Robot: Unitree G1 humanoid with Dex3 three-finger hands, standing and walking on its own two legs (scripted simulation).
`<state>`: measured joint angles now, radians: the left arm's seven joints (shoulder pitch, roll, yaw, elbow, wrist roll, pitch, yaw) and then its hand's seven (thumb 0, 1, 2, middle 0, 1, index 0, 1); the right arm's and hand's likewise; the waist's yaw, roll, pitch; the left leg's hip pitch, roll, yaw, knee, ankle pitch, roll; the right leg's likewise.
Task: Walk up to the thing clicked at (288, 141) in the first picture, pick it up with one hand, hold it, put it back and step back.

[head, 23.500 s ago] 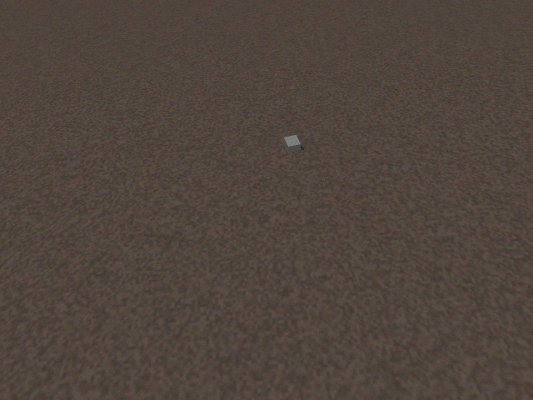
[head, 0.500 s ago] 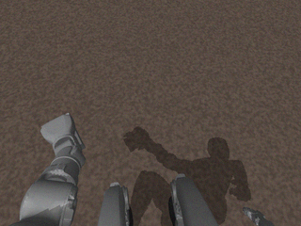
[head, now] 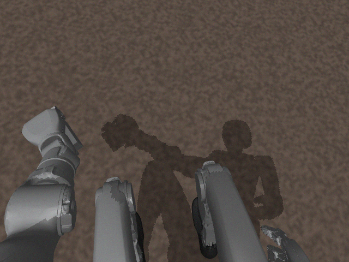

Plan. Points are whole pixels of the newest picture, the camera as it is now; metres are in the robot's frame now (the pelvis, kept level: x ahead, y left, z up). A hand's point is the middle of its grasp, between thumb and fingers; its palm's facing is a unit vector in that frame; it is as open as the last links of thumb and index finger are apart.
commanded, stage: crouch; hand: left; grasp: from above
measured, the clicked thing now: (58, 140) +0.43 +0.27 -0.18
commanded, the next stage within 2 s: lower in 0.74 s
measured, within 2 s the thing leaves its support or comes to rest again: neither
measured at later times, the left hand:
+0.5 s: hand (70, 141) +0.44 +0.26 -0.24, palm faces -0.35 -0.24 -0.91, open 11.2 cm
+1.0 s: hand (74, 143) +0.44 +0.27 -0.29, palm faces -0.38 -0.22 -0.90, open 11.3 cm
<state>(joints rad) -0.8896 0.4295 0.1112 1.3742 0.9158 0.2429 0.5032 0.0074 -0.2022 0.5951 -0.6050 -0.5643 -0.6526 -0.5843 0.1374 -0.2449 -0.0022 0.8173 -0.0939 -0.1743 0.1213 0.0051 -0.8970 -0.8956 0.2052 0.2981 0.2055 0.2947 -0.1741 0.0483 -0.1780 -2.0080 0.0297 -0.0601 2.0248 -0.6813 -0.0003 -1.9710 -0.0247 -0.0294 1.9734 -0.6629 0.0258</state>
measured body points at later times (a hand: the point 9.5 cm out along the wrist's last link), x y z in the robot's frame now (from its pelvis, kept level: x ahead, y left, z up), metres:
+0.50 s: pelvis -0.01 +0.00 -0.08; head +0.22 +0.02 +0.30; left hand +0.46 +0.27 -0.19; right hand +0.02 -0.28 -0.20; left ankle +0.07 +0.12 -0.41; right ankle +0.08 -0.13 -0.41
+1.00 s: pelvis -0.01 +0.00 -0.12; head +0.23 +0.03 +0.25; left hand +0.46 +0.28 -0.24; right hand +0.00 -0.28 -0.23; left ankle +0.07 +0.12 -0.41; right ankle +0.08 -0.13 -0.41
